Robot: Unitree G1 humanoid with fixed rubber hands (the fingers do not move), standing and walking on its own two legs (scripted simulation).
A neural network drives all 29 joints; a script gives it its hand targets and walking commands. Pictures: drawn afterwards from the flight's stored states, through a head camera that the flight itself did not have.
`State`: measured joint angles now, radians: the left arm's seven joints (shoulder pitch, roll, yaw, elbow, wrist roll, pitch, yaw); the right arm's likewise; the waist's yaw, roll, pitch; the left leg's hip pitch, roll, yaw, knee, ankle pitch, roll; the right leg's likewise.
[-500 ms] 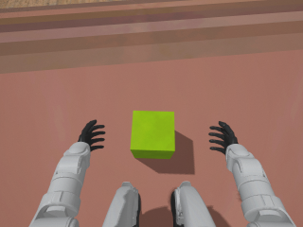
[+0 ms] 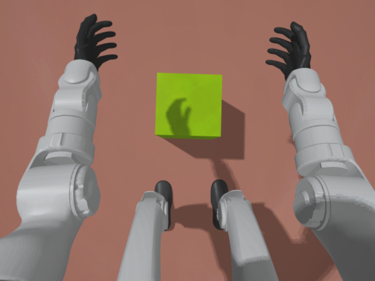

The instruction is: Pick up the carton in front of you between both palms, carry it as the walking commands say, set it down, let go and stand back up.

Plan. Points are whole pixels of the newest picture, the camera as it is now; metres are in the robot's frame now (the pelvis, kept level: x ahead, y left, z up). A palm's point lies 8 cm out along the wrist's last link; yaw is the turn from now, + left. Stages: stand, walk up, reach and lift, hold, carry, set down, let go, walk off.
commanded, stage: reach and lift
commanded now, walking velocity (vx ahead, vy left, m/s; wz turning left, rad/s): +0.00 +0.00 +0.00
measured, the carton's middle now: (188, 110) +0.49 +0.01 -0.52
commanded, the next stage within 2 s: none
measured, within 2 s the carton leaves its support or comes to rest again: leaves its support in 1.70 s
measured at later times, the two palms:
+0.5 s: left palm (123, 100) +0.49 +0.20 -0.33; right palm (256, 103) +0.48 -0.19 -0.33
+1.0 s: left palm (136, 104) +0.51 +0.19 -0.46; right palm (240, 106) +0.50 -0.18 -0.46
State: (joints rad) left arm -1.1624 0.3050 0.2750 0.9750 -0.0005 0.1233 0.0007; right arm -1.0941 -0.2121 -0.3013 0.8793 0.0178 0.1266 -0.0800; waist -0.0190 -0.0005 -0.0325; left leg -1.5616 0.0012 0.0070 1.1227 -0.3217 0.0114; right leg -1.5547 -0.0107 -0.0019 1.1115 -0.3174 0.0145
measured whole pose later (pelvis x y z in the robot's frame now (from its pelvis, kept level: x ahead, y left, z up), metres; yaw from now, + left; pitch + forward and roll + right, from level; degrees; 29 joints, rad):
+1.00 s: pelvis -0.04 +0.00 -0.28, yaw -1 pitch +36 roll -1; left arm -1.50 0.44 -0.02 1.16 -0.31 0.03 0.11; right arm -1.46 -0.34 -0.04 1.12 0.31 0.03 -0.17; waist -0.01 -0.02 0.41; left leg -2.29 0.01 -0.01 2.21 -0.55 0.01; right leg -2.28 0.01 0.00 2.19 -0.55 0.02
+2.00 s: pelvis -0.04 -0.01 -0.24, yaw +1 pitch +40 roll -1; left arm -1.19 0.14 0.35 0.86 0.08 0.32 0.08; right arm -1.14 -0.05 -0.43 0.81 -0.08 0.30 -0.13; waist 0.01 -0.02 -0.04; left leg -2.22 -0.04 -0.03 2.04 -0.53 -0.02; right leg -2.20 0.05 0.03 2.04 -0.55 0.04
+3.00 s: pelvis +0.02 -0.01 +0.03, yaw +3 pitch +24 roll +0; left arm -0.54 -0.10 0.36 0.58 0.20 0.36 0.03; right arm -0.53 0.12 -0.38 0.57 -0.20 0.36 -0.04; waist 0.00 -0.01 -0.21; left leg -1.14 -0.04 -0.05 1.13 -0.42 -0.01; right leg -1.12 0.04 0.05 1.14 -0.44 0.01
